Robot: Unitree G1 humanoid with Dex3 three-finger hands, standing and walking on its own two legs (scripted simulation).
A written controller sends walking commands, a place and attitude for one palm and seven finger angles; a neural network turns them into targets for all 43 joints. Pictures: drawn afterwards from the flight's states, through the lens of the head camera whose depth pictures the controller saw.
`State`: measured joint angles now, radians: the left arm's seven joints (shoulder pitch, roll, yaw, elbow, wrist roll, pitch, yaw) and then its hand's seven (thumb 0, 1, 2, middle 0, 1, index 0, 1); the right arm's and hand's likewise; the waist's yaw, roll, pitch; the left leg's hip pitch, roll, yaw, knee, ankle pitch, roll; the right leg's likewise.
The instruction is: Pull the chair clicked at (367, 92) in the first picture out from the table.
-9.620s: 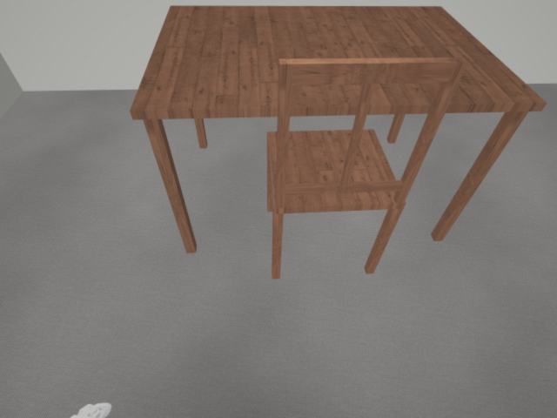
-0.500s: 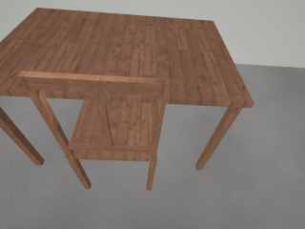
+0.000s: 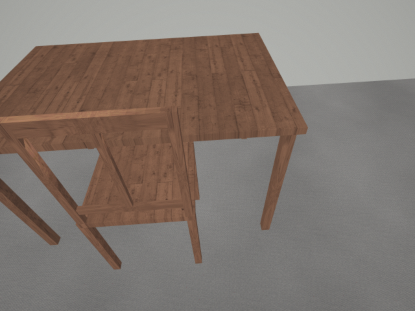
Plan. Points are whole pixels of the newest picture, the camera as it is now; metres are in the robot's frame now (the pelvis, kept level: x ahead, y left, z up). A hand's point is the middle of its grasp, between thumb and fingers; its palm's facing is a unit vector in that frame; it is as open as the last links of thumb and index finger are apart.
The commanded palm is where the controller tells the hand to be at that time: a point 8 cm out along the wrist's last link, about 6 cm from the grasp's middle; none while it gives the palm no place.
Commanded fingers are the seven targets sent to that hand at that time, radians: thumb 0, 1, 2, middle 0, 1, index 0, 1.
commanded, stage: come to a stop and stand still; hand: left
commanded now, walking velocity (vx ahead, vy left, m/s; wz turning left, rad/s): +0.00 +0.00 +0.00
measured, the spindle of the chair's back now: (115, 173) +0.50 +0.29 -0.08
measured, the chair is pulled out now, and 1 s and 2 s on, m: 0.00 0.00 0.00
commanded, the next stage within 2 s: look again from close up in 0.28 s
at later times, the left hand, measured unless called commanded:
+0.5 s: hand out of the picture -0.03 +0.17 -0.17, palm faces +0.04 -0.98 -0.18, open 7.4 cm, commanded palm none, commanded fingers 0.00 0.90 0.90 -0.20 -0.30 -0.20 -0.30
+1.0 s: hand out of the picture +0.03 +0.27 -0.18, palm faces -0.03 -0.98 -0.21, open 7.4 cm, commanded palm none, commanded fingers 0.00 0.90 0.90 -0.20 -0.30 -0.20 -0.30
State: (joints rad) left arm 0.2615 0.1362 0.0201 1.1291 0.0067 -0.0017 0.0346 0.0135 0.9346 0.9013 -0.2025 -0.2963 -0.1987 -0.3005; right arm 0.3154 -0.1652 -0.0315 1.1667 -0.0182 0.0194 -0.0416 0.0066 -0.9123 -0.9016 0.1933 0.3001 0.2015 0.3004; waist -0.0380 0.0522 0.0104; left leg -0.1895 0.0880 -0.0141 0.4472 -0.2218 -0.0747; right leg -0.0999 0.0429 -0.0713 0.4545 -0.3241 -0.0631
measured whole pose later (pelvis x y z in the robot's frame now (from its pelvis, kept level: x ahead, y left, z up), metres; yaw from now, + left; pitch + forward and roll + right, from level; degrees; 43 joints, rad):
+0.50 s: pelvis +0.00 +0.01 +0.00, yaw -1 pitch +0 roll -2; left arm 0.36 0.09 0.01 1.09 0.02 -0.03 0.04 0.01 0.90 0.90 -0.20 -0.30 -0.20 -0.30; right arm 0.28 -0.16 -0.03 1.06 -0.02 0.02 -0.04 0.01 -0.91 -0.90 0.19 0.30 0.20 0.30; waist 0.01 0.05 0.04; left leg -0.31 0.06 -0.03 0.66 -0.32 -0.01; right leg -0.15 0.06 -0.07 0.46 -0.32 -0.05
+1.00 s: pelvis -0.01 +0.09 +0.00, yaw -3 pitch -2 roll +0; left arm 0.27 0.19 0.01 1.02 0.02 0.02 0.04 0.00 0.90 0.90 -0.20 -0.30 -0.20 -0.30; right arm 0.26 -0.17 -0.01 1.04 -0.02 -0.01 -0.03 0.00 -0.92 -0.90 0.20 0.30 0.21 0.30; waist 0.00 -0.02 0.01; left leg -0.20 -0.06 0.10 0.49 -0.27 0.10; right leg -0.16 -0.06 0.02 0.49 -0.30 0.05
